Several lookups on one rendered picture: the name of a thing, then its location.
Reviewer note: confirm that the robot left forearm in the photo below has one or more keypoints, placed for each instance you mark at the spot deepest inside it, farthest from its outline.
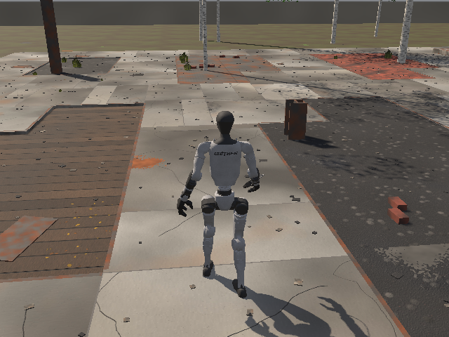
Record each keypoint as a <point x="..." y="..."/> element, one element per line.
<point x="190" y="184"/>

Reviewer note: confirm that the right robot hand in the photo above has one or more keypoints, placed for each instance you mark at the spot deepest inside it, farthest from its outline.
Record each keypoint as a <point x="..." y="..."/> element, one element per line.
<point x="248" y="184"/>

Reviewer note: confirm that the left robot hand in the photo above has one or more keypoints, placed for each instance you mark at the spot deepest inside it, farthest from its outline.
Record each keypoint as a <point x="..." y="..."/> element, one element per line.
<point x="180" y="206"/>

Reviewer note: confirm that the left robot upper arm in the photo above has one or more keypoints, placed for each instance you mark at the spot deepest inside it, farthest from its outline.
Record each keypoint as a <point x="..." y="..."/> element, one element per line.
<point x="199" y="160"/>

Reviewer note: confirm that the left robot thigh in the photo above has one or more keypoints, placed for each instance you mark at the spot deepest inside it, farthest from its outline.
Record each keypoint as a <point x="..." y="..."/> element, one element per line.
<point x="208" y="210"/>

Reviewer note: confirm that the right robot upper arm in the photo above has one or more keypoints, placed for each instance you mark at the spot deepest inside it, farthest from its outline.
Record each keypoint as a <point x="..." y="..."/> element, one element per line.
<point x="247" y="149"/>

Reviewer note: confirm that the robot right foot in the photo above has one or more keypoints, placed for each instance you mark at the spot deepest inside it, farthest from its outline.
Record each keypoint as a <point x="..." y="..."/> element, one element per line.
<point x="240" y="291"/>

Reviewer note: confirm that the robot right forearm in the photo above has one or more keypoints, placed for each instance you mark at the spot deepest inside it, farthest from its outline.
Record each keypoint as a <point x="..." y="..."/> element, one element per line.
<point x="255" y="181"/>

